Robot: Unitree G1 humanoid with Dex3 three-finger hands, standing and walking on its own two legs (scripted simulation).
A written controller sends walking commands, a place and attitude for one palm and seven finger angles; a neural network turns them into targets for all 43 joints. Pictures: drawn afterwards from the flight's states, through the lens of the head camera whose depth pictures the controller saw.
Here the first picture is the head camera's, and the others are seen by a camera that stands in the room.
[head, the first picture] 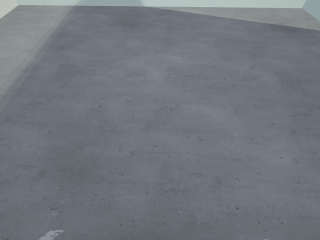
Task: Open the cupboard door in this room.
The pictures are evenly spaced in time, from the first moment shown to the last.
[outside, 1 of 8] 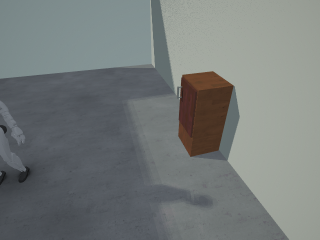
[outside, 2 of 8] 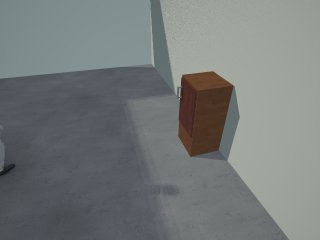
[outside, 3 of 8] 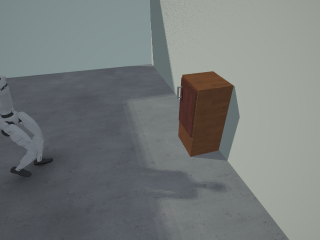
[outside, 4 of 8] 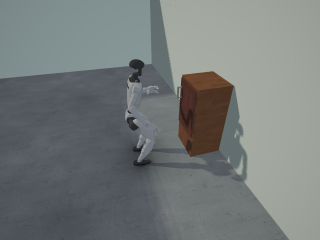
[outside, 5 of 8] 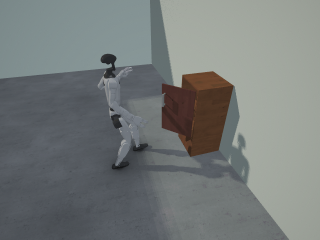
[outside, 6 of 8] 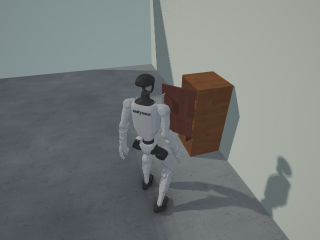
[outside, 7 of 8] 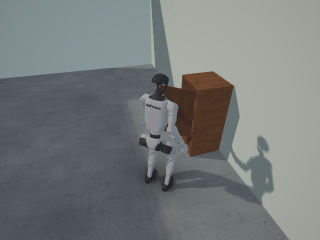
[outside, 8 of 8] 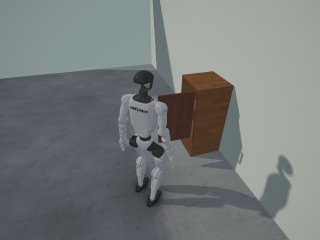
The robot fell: no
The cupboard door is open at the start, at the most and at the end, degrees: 0 88 88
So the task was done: yes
